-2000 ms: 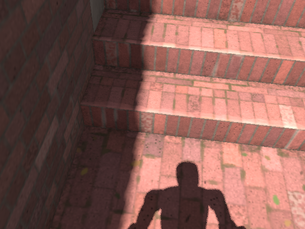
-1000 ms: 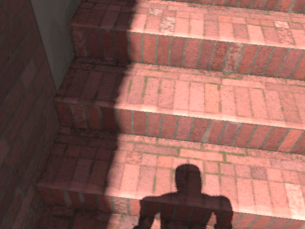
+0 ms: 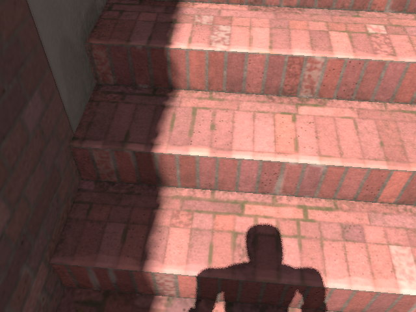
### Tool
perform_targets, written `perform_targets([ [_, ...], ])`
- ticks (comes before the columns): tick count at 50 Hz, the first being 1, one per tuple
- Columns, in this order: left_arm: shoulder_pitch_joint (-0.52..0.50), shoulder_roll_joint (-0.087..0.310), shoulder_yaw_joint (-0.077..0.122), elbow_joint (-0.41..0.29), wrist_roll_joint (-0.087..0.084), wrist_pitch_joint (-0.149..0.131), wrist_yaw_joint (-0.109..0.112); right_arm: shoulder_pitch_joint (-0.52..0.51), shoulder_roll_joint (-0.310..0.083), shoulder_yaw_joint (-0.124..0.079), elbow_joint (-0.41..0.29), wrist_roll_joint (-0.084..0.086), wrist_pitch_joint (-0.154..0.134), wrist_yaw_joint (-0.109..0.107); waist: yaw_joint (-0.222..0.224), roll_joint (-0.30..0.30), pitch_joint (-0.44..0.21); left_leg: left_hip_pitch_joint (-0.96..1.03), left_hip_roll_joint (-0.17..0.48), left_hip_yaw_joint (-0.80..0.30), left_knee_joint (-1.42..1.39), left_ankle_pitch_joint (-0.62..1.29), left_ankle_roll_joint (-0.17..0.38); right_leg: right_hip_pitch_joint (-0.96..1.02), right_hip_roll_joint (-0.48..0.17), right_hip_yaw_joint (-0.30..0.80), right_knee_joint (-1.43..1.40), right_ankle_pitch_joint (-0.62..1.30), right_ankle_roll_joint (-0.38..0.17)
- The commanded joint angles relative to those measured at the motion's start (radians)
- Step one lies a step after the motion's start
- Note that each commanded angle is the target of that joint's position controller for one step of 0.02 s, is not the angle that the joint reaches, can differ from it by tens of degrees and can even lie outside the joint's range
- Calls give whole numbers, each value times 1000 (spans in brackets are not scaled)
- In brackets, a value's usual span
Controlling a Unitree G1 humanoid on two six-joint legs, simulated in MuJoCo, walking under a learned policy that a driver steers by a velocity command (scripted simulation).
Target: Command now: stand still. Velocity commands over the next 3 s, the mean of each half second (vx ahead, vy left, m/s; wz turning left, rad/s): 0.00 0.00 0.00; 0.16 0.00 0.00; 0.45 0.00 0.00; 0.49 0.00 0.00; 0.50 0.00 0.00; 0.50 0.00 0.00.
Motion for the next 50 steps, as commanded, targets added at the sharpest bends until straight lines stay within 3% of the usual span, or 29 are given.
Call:
perform_targets([
  [1,54,93,14,-17,0,-6,3,-5,-111,-18,-34,0,-9,-3,0,-1,-3,124,82,-98,-59,64,30,-153,-80,69,-102,102,-21],
  [33,96,81,21,-32,-2,-8,3,22,-99,-18,-29,3,-12,-6,0,-2,-7,125,82,-93,-35,113,31,-145,-77,71,-90,147,-23],
  [34,120,71,20,-21,-3,-7,3,40,-89,-16,-18,3,-10,-6,2,-1,-30,136,71,-83,-37,8,31,-136,-70,63,-98,53,-29],
  [35,126,49,6,-15,33,-6,6,106,9,12,16,-12,8,-2,-7,-20,-33,123,97,-120,-56,-128,18,-126,-114,146,-160,-112,-55],
  [36,119,75,17,-20,26,-2,7,97,-18,4,9,-13,17,0,-1,-34,30,59,51,-84,-13,-274,17,-132,-117,176,-180,-269,-82],
  [37,125,115,27,-25,20,0,7,57,-50,-5,-11,-17,20,5,14,-59,78,-34,21,-57,41,-336,16,-124,-151,239,-218,-392,-112],
  [38,165,128,32,-15,18,6,4,12,-64,-12,-35,-15,17,12,38,-89,123,-130,-6,-13,108,-316,15,-89,-210,309,-263,-471,-141],
  [39,163,157,43,-17,8,1,7,-32,-39,-4,-64,-25,13,18,44,-121,185,-217,4,12,161,-252,9,-69,-278,377,-316,-483,-175],
  [41,182,150,50,-6,12,-13,6,-62,-45,-8,-100,-28,-5,28,54,-125,208,-310,54,-6,242,-234,14,8,-342,417,-340,-370,-212],
  [42,141,199,69,-35,-46,-37,11,-69,-144,-39,-105,53,-49,19,42,-113,207,-351,79,-43,290,-231,31,36,-352,388,-278,-194,-205],
  [43,143,189,69,-40,-52,-49,8,-50,-132,-37,-106,66,-76,23,33,-112,167,-371,91,-43,268,-251,40,101,-349,357,-257,-95,-200],
  [45,171,176,70,-44,-48,-56,1,-25,-74,-26,-98,67,-104,34,19,-93,156,-250,73,13,149,-198,41,74,-307,274,-229,-8,-176],
  [46,139,174,68,-59,-43,-54,-6,32,-63,-30,-76,60,-107,38,-20,-81,129,-75,28,56,85,-141,42,-22,-259,212,-179,86,-155],
  [47,115,193,70,-84,-34,-46,-10,136,-78,-46,-33,36,-109,40,-62,-65,53,119,-24,82,83,-74,48,-95,-199,158,-73,315,-140],
  [48,68,189,68,-113,-28,-49,-13,279,-121,-67,2,28,-109,36,-129,-19,-22,299,19,-8,54,-60,84,-196,-138,87,111,481,-101],
  [49,42,109,41,-158,-18,-64,-17,432,-234,-97,24,16,-107,36,-158,205,-94,497,220,-384,-111,-196,204,-424,5,-22,463,317,-13],
  [50,53,61,29,-172,-26,-93,-22,491,-237,-92,56,11,-109,44,-135,285,-161,574,380,-741,-275,-246,283,-573,65,79,719,-234,1],
])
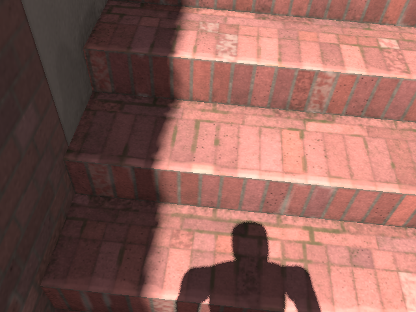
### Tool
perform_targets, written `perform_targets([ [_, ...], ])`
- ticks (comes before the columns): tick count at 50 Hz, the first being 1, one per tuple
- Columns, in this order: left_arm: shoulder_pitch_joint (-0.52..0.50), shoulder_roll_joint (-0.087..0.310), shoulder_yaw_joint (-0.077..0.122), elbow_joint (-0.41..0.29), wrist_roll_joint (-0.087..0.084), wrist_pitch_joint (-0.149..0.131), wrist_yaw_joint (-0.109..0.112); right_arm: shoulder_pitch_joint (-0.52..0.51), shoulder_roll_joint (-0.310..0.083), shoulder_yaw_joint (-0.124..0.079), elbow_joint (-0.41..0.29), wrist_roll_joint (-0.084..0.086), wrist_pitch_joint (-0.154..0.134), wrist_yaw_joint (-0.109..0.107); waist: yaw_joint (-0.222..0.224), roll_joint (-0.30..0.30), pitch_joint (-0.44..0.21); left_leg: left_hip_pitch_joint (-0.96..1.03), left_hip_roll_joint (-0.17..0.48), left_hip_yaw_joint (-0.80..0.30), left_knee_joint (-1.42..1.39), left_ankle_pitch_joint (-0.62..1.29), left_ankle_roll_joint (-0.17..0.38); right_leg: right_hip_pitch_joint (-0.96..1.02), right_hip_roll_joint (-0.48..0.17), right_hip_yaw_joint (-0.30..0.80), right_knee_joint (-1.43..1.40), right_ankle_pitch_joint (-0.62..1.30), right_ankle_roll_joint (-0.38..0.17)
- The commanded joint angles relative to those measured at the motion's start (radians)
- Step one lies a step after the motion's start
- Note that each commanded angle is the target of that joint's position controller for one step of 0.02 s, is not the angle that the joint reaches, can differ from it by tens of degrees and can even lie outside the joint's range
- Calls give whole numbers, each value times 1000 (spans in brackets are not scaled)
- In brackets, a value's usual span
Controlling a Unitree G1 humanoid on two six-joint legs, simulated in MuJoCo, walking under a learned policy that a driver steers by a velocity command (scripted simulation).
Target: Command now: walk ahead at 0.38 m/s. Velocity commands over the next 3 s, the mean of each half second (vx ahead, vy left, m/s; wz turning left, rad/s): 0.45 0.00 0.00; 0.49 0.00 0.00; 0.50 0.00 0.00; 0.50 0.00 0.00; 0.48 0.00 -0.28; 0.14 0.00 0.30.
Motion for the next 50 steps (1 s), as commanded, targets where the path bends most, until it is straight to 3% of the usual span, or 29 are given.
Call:
perform_targets([
  [1,-111,47,-5,-142,-32,-71,-13,318,-183,-38,67,-14,-13,1,-91,229,-69,536,378,-737,-421,-193,245,-672,27,118,604,-68,-41],
  [4,-139,89,13,-139,-13,-75,1,118,-138,-13,3,-13,-19,5,0,46,70,305,298,-417,-475,35,153,-645,-120,73,538,190,-66],
  [9,-189,50,12,-160,1,-42,1,161,-157,-9,17,-21,10,-7,14,110,72,207,194,-166,-506,319,133,-624,-134,-5,394,339,9],
  [14,-318,11,-11,-205,-2,-44,-6,257,-167,-6,20,-13,34,-16,-27,147,64,217,200,-114,-482,327,130,-579,-87,-60,172,453,44],
  [17,-400,19,-15,-242,4,-45,-32,320,-155,-4,43,-14,61,-23,-32,154,106,470,304,-188,-436,354,145,-885,-110,-43,336,285,6],
  [20,-466,-33,-44,-308,-2,-71,-58,342,-142,7,47,-24,90,-38,-13,172,104,632,311,-141,-291,847,122,-1073,-101,-106,545,14,-31],
  [23,-206,78,-9,-262,3,-99,-73,215,-167,18,-36,-49,87,-26,140,110,-153,339,193,-85,82,1366,62,-239,15,-149,41,325,-61],
  [24,9,136,27,-192,-9,-88,-60,135,-199,14,-67,-31,71,-13,251,119,-184,199,129,-87,302,1163,13,100,-11,-82,-299,601,-71],
  [25,165,183,37,-91,9,-68,-42,-51,-169,19,-134,-36,39,-13,288,6,-85,-149,-9,-113,693,130,-33,339,-131,59,-430,889,-79],
  [26,173,257,29,-101,62,-38,-20,-12,-5,57,-156,-37,-25,-9,183,-312,-120,-516,-106,-283,1093,-357,-1,554,-336,265,-78,1908,-68],
  [27,253,170,8,-85,81,-17,-21,161,11,55,-96,16,-54,13,154,-242,-333,-535,-130,-387,1202,-231,17,578,-441,341,-107,1953,-184],
  [28,237,135,9,-77,90,-7,-26,147,-36,37,-106,53,-44,8,132,-122,-300,-621,-117,-289,1327,-214,-1,546,-435,369,-188,1493,-274],
  [29,157,115,8,-56,59,-3,-28,63,-6,48,-154,61,-23,3,93,-43,-181,-750,-69,-198,1439,-228,-7,428,-418,345,-275,1093,-275],
  [30,46,81,-12,-82,88,-26,-23,-55,60,60,-224,-34,33,-25,8,64,-24,-762,-42,-123,1443,-171,11,184,-355,241,-328,884,-180],
  [33,-30,35,-42,-62,65,-72,-42,-142,121,82,-339,-46,133,-35,-44,-78,89,-679,-61,-17,1442,-226,38,-231,-249,9,-510,709,-120],
  [35,26,38,-53,-17,37,-85,-44,-251,117,94,-455,-32,139,-62,-62,-162,118,-867,-38,-73,1504,-312,81,-182,-263,-16,-550,674,-132],
  [36,15,25,-64,3,19,-74,-39,-323,117,116,-521,-37,128,-64,-99,-98,135,-810,-2,-54,1248,-290,99,-254,-204,-82,-587,680,-89],
  [38,-22,28,-77,-25,-11,-42,-6,-277,100,142,-519,-42,123,-44,-145,17,-7,-337,-20,127,811,-183,78,-375,-123,-181,-693,1174,-128],
  [39,18,77,-71,-69,-44,-59,7,-171,45,123,-455,-19,117,-44,-136,31,-161,-26,-116,185,728,-153,36,-341,-131,-141,-564,1709,-178],
  [40,15,232,-32,-61,-47,-85,4,59,40,113,-397,-14,135,-61,-245,-139,-317,102,-123,111,699,-127,41,-166,-234,-112,-398,2083,-211],
  [41,-18,289,0,-64,-50,-83,-5,208,-2,91,-346,-31,141,-63,-289,-190,-428,77,-130,52,576,-186,68,57,-283,-102,-170,2153,-207],
  [42,9,269,14,-71,-45,-74,-7,260,-41,70,-290,-59,137,-40,-277,-106,-456,106,-144,-32,425,-237,100,102,-260,-89,77,1982,-193],
  [43,36,137,3,-117,-17,-67,-34,274,-158,30,-251,-80,138,-43,-196,203,-399,138,81,-540,71,-350,213,-139,-105,-61,425,1354,-133],
  [44,148,149,40,-13,130,8,-181,391,-182,35,-258,-104,195,14,-314,330,-211,154,199,-1171,-258,-146,439,-626,163,255,1276,530,-142],
  [45,101,158,67,-79,83,17,-200,333,-171,27,-212,-103,189,56,-214,195,-51,133,224,-1116,-294,-260,323,-975,211,463,1578,634,-199],
  [46,-4,78,48,-144,52,10,-156,232,-81,31,-147,-82,161,89,-146,45,30,55,203,-923,-225,-177,310,-1118,207,453,1656,654,-237],
  [47,-10,11,15,-180,69,1,-115,111,53,61,-117,-82,119,106,-54,-60,-20,45,178,-733,-196,-21,300,-1110,179,439,1575,629,-259],
  [49,-4,-30,-27,-221,61,25,-74,25,198,106,-18,-132,71,109,61,-110,-46,-10,136,-435,-182,48,206,-1196,91,360,1551,654,-278],
  [50,4,-42,-36,-237,54,35,-70,-6,206,104,-13,-117,47,106,102,-64,-32,-55,107,-304,-205,123,179,-1205,45,295,1519,600,-262],
])
Over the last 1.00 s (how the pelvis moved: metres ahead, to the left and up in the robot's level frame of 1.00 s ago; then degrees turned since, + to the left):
0.09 0.03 -0.01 0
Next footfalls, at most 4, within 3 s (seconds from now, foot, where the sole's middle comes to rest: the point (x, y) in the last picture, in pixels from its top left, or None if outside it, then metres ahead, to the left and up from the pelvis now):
0.38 right None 0.34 -0.15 -0.69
0.50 right None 0.34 -0.15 -0.76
0.84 left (210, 257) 0.60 0.00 -0.59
1.34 right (270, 143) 0.90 -0.18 -0.42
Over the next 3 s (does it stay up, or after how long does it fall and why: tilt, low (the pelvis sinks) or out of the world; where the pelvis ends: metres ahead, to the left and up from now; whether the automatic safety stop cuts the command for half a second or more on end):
stays up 1.50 -0.05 0.68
